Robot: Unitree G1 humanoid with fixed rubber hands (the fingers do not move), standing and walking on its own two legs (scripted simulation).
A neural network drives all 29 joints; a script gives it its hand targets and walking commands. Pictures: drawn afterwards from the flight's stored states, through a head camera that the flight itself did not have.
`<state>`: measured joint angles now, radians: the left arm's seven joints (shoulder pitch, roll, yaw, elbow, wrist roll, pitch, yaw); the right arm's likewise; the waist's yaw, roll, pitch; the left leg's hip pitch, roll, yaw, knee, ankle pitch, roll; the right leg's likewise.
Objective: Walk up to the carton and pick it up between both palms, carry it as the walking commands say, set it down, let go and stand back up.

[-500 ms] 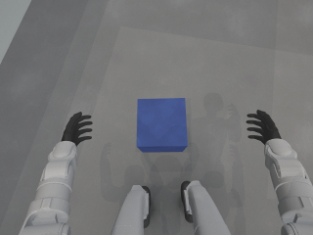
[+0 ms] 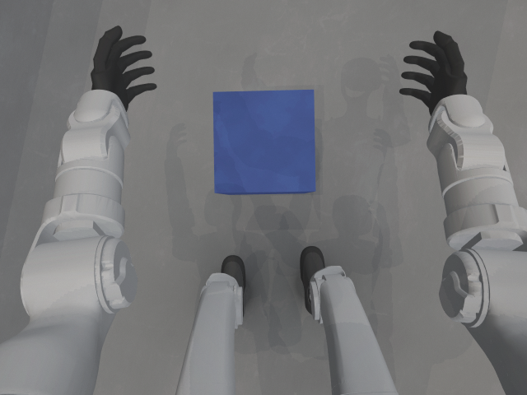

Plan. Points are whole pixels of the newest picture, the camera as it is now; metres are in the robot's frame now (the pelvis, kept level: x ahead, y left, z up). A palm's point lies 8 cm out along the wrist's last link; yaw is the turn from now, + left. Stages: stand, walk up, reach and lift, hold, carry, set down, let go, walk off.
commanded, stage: reach and lift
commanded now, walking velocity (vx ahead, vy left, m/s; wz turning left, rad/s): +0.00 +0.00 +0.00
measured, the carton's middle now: (265, 150) +0.49 +0.02 -0.54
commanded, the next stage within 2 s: none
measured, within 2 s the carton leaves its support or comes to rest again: neither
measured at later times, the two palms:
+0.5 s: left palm (143, 103) +0.52 +0.20 -0.18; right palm (432, 79) +0.52 -0.23 -0.15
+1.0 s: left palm (182, 142) +0.49 +0.19 -0.36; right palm (360, 140) +0.48 -0.19 -0.37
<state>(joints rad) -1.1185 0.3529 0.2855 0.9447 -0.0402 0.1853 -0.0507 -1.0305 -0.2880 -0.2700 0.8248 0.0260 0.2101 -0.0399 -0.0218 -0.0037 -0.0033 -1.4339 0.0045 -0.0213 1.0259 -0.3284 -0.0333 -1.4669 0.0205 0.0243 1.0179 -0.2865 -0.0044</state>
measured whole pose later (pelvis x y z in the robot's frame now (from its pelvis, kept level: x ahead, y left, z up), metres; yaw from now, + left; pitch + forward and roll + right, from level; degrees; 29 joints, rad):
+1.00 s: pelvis -0.08 -0.01 -0.20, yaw +4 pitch +33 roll +2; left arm -1.57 0.47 0.12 0.99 -0.16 0.23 0.03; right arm -1.49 -0.38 -0.15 0.90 0.20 0.27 -0.11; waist -0.06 -0.02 0.52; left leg -1.95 -0.04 -0.04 1.85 -0.48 -0.07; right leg -1.98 0.05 0.04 1.85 -0.45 0.02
